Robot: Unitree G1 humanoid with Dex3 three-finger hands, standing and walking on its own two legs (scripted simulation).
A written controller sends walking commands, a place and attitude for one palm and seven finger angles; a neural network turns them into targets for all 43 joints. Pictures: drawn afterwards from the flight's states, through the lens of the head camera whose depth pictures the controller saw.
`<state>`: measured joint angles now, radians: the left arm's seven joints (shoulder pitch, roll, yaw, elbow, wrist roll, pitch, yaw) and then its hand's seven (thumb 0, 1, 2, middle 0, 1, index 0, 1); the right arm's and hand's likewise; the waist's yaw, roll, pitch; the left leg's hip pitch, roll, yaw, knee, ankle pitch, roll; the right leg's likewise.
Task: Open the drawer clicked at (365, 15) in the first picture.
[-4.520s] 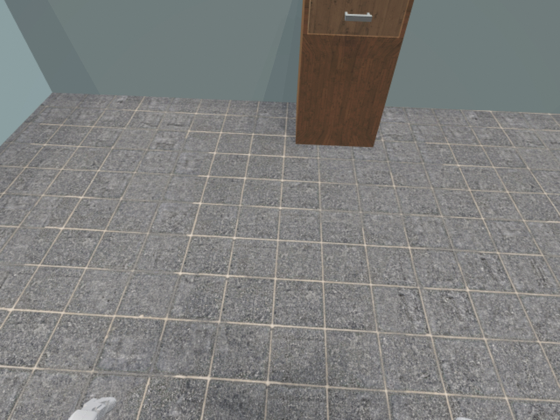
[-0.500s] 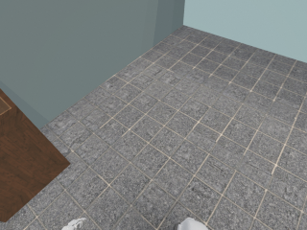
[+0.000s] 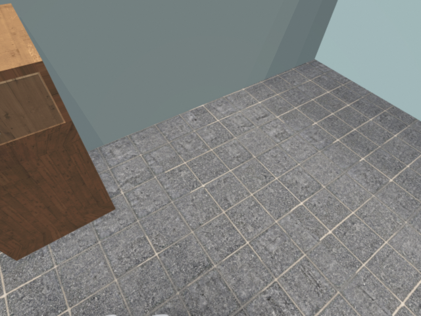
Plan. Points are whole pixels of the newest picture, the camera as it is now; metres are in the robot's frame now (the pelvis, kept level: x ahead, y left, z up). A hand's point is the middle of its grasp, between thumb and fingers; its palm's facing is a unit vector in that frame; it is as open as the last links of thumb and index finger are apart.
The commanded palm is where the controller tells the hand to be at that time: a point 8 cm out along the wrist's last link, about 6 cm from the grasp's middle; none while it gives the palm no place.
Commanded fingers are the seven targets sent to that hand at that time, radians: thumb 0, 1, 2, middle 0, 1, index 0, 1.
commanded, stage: turn to face it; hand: left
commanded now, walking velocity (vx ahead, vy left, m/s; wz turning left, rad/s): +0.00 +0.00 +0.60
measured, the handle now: out of the picture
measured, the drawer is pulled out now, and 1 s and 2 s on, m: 0.00 0.00 0.00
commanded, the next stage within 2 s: take the last steps up to it in 1.04 s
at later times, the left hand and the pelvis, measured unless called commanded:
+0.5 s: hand out of the picture +0.06 +0.20 -0.14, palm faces +0.30 -0.91 -0.30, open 7.4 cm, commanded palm none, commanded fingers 0.00 0.90 0.90 -0.20 -0.30 -0.20 -0.30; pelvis +0.00 -0.03 +0.00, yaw +17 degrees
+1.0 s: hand out of the picture -0.14 +0.19 -0.18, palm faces +0.56 -0.79 -0.24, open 7.4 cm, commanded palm none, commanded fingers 0.00 0.90 0.90 -0.20 -0.30 -0.20 -0.30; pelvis -0.04 +0.00 +0.01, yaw +32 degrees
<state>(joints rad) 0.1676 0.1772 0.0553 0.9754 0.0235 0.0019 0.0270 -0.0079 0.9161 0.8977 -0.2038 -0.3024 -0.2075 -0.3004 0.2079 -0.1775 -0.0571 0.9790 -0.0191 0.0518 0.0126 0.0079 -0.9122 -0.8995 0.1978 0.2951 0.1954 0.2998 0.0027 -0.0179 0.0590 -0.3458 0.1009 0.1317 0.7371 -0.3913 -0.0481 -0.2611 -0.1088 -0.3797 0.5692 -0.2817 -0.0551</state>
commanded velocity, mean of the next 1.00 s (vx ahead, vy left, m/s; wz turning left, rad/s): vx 0.00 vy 0.00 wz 0.48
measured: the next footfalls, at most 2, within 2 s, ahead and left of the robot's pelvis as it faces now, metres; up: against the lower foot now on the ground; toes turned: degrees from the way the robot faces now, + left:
left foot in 0.04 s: +0.05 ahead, +0.12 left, +0.00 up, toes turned +10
right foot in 0.46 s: +0.07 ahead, -0.14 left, +0.00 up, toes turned +12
